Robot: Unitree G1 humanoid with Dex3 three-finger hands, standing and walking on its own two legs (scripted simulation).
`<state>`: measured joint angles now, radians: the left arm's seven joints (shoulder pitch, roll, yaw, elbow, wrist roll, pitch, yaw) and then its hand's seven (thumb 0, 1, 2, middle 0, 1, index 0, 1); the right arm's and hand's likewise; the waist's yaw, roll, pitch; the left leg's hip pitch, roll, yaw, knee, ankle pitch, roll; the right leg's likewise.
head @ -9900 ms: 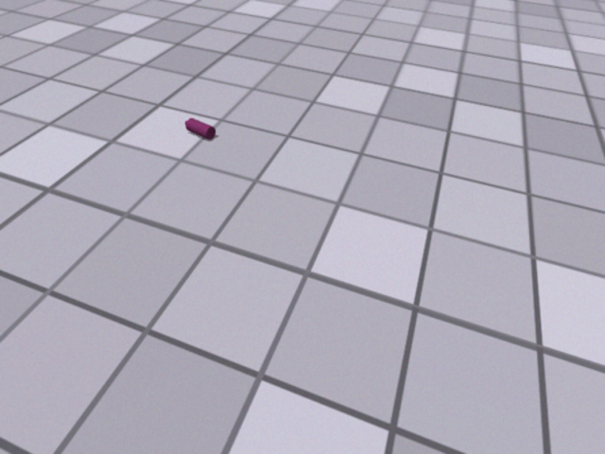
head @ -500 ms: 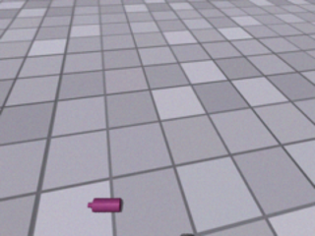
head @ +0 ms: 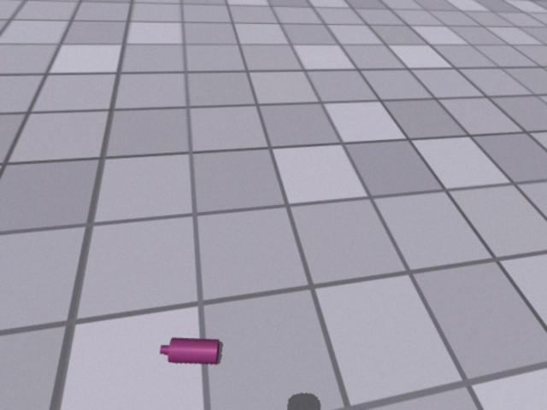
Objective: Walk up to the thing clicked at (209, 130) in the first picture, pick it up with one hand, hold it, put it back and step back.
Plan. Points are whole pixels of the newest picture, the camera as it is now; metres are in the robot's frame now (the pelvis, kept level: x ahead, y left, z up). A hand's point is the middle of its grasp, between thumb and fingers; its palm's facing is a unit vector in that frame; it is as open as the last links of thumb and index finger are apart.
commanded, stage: walk up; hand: left
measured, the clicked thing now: (189, 350) +0.45 +0.23 -0.74
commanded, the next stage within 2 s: stand in 1.54 s
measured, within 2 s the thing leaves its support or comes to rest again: neither
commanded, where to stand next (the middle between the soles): +0.06 -0.02 m, yaw -2 degrees
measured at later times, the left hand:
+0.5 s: hand out of the picture +0.15 +0.24 -0.15, palm faces -0.03 -0.94 -0.33, open 7.4 cm
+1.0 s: hand out of the picture +0.11 +0.23 -0.15, palm faces -0.04 -0.94 -0.34, open 7.4 cm
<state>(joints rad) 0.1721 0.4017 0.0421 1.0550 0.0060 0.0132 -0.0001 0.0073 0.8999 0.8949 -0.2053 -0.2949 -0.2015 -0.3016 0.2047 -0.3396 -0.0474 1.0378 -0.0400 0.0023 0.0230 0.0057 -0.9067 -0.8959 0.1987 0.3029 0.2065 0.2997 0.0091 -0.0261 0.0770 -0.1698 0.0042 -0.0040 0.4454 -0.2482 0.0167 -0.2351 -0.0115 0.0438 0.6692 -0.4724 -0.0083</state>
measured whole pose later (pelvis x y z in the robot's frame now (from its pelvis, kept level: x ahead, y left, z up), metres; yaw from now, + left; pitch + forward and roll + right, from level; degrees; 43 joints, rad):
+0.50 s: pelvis +0.04 -0.01 +0.00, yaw -2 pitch -2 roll +0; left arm 0.04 0.33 0.01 1.09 0.00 0.00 -0.01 0.00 0.90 0.89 -0.21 -0.30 -0.20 -0.30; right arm 0.07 -0.35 -0.02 1.07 0.00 -0.01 0.00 0.01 -0.90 -0.90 0.20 0.30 0.21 0.30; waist 0.00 0.00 0.07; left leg -0.03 0.00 0.02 0.30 -0.24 0.00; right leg -0.11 0.01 0.01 0.35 -0.21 -0.01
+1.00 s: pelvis +0.03 -0.02 +0.01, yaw -2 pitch -2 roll +0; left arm 0.09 0.34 0.03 1.13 0.01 0.00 -0.01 0.01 0.90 0.89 -0.21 -0.30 -0.20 -0.30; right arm 0.11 -0.35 -0.02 1.10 -0.01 -0.01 0.00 0.01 -0.91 -0.90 0.20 0.30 0.21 0.30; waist 0.00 0.02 0.06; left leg -0.03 0.03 0.03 0.28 -0.21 -0.02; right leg -0.10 0.04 0.02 0.29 -0.16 -0.03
